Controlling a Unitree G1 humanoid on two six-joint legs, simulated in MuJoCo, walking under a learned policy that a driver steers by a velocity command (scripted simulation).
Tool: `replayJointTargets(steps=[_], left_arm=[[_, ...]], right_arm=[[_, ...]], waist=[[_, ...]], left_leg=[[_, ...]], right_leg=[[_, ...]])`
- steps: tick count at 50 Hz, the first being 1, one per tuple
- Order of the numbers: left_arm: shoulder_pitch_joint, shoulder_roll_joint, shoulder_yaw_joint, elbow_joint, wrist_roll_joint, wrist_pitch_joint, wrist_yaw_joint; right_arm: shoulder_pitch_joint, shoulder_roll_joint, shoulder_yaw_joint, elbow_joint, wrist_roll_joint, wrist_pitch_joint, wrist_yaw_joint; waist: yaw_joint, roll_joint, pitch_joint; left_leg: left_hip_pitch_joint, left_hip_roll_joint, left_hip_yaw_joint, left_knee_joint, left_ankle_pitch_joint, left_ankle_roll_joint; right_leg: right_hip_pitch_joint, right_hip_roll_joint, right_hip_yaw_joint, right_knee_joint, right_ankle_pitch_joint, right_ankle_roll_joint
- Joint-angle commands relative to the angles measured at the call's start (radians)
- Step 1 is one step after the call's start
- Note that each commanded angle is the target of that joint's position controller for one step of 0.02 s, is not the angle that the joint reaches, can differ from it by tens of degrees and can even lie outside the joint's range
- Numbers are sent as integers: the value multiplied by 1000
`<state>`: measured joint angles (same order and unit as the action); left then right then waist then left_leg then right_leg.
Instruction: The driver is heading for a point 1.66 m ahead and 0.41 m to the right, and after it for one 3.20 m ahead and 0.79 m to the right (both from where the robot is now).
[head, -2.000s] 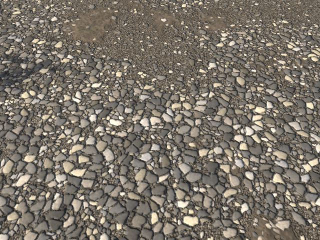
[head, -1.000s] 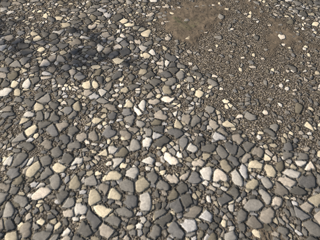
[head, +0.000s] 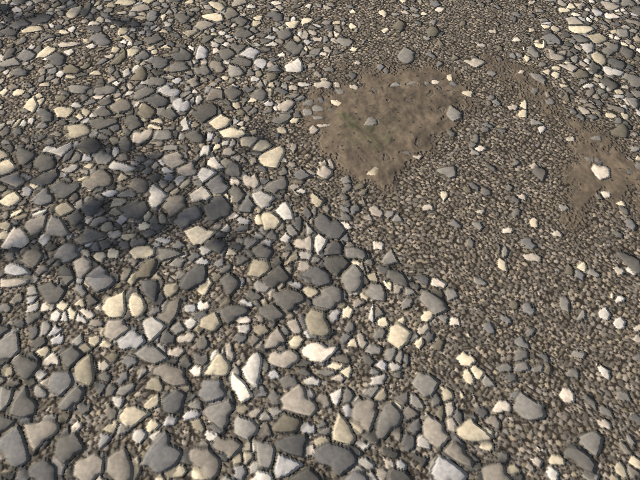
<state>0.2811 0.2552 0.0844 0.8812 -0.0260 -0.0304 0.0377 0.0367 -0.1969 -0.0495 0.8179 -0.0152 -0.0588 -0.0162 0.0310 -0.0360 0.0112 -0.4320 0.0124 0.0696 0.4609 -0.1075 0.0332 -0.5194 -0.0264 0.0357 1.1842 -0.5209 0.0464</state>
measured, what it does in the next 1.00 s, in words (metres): steps on the spot, turning right: right foot, then left foot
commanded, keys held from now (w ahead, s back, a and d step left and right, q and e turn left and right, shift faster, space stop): e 0.54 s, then no key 0.46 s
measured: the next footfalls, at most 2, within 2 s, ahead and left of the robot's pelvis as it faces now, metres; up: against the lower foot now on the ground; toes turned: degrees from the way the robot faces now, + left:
right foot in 0.30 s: +0.09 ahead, -0.15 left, +0.00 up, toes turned -13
left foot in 0.78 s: +0.14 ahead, +0.07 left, +0.00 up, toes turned -25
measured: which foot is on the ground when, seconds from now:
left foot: down 0.00-0.30, up 0.32-0.76, down 0.78-1.00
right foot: up 0.00-0.28, down 0.30-0.78, up 0.80-1.00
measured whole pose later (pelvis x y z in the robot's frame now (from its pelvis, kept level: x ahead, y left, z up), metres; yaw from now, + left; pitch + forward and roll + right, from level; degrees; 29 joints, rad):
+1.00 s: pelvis +0.06 -0.02 +0.01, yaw -24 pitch +1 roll -1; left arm 0.16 0.29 0.07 0.74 -0.01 0.03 0.04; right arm 0.14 -0.23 -0.05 0.90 0.00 -0.01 -0.02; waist -0.02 -0.03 0.03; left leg -0.23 0.00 -0.01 0.45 -0.25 0.01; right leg -0.33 0.01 0.08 0.73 -0.43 0.07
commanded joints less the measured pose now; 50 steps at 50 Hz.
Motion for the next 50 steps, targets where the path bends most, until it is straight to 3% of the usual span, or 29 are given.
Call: replayJointTargets(steps=[1,5,8,11,13,14,15,16,17,18,19,20,22,28,32,35,37,38,39,40,41,42,43,45,47,48,50], left_arm=[[78,50,25,-65,3,40,17],[-4,41,18,-116,8,45,0],[-59,60,17,-143,6,53,-21],[-98,85,23,-174,9,67,-42],[-72,83,27,-171,16,69,-51],[-47,105,37,-164,21,67,-47],[-22,191,61,-167,24,63,-34],[-19,301,77,-198,36,60,-22],[24,273,69,-198,59,37,-32],[-14,254,62,-203,59,16,-34],[-81,228,58,-217,38,7,-29],[-127,192,46,-230,18,11,-22],[-147,173,35,-244,18,19,-12],[-116,185,37,-250,15,28,8],[-128,176,28,-253,30,36,4],[-129,166,18,-249,31,42,-1],[-151,152,6,-248,23,48,1],[-139,146,2,-243,19,50,3],[-117,123,-5,-244,26,46,5],[-60,90,-12,-247,38,36,-2],[-114,128,-2,-268,39,28,-3],[-156,185,18,-258,27,26,0],[-161,184,26,-249,19,32,4],[-123,137,20,-220,24,52,8],[-110,71,-2,-203,22,53,3],[-131,49,-12,-201,20,49,1],[-140,59,-9,-187,10,47,-2]], right_arm=[[29,-134,-35,-17,-16,6,-10],[8,-177,-48,-6,-6,10,-30],[-2,-204,-54,-2,6,29,-38],[14,-226,-59,6,25,45,-37],[20,-230,-61,14,41,56,-38],[63,-208,-57,31,42,62,-36],[104,-163,-48,36,22,69,-29],[54,-137,-38,-24,-9,66,-27],[-35,-173,-47,-46,-3,59,-29],[-40,-185,-54,-49,22,59,-30],[-6,-188,-59,-26,27,61,-36],[8,-202,-65,-10,17,64,-44],[24,-194,-67,-6,9,65,-42],[-5,-151,-50,-17,18,62,-36],[9,-159,-45,-9,25,60,-21],[26,-163,-42,-8,30,51,-9],[73,-148,-36,7,28,41,2],[100,-157,-37,17,20,38,8],[128,-211,-46,20,1,37,8],[106,-277,-57,13,-5,44,2],[87,-233,-44,10,-20,40,4],[63,-208,-38,-4,-21,32,2],[50,-214,-40,-3,-10,28,-4],[27,-200,-33,-1,14,24,-9],[22,-178,-26,16,18,34,-10],[36,-174,-24,25,16,41,-9],[71,-191,-25,42,16,50,-7]], waist=[[2,174,-114],[2,159,-130],[-5,169,-135],[-13,171,-124],[6,149,-120],[6,106,-115],[-14,-95,-88],[-27,-343,-60],[41,-217,-142],[13,-152,-135],[-23,-98,-131],[-36,-78,-134],[-55,-79,-156],[-28,-98,-142],[-15,-122,-134],[-12,-124,-130],[-49,-111,-128],[-60,-90,-125],[-49,-5,-137],[19,209,-129],[-15,293,-113],[-39,228,-88],[-38,198,-77],[-21,168,-60],[-14,174,-59],[-32,190,-65],[-45,205,-75]], left_leg=[[153,277,-171,-197,265,218],[159,294,-80,-217,267,215],[169,305,-36,-218,181,193],[217,325,-26,-174,90,151],[219,305,1,-94,2,98],[191,270,26,-15,-69,49],[65,172,123,217,-205,-32],[-252,14,128,501,-538,-115],[-289,-7,-60,666,-564,-95],[-310,5,-105,711,-480,-72],[-313,22,-126,700,-389,-61],[-301,31,-136,680,-334,-58],[-223,10,-131,690,-265,-59],[-180,-18,-153,434,-200,-88],[-41,-17,-130,328,-230,-92],[28,-20,-114,230,-259,-76],[138,-27,-90,30,-143,-49],[223,-11,-95,-69,-22,-29],[318,99,-187,-93,96,12],[378,255,-348,-92,348,113],[281,368,-474,-143,305,248],[267,348,-464,-160,260,264],[281,315,-423,-151,256,243],[292,271,-350,-133,285,205],[282,197,-254,-115,306,166],[287,178,-230,-102,324,157],[306,172,-227,-76,353,159]], right_leg=[[-60,-55,-4,-9,75,8],[-12,-66,-20,-206,210,-8],[61,-56,-47,-327,261,-22],[104,-44,-68,-445,243,-49],[197,-10,-106,-601,304,-87],[267,9,-96,-675,354,-119],[358,-114,99,-797,604,-177],[463,-333,440,-837,827,-355],[448,-358,485,-861,787,-423],[444,-307,405,-857,763,-378],[435,-255,336,-839,724,-314],[417,-231,300,-832,701,-275],[361,-198,270,-832,722,-263],[383,-171,310,-836,555,-263],[312,-164,329,-830,536,-272],[324,-165,361,-800,598,-270],[314,-132,351,-760,617,-236],[282,-103,335,-743,577,-200],[213,-45,283,-661,457,-146],[90,106,145,-529,138,-89],[63,102,100,-455,-39,-47],[64,75,110,-332,-49,-27],[34,78,108,-255,-31,-10],[34,51,121,-216,18,22],[114,33,55,-357,62,35],[161,29,25,-443,79,35],[240,38,-13,-609,158,30]])
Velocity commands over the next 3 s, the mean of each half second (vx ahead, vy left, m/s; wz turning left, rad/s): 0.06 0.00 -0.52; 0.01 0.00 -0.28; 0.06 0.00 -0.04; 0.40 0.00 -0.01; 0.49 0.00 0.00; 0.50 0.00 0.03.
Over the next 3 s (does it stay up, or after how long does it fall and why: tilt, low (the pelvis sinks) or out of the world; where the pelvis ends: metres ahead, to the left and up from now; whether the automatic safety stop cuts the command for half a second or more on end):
stays up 0.78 -0.32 0.01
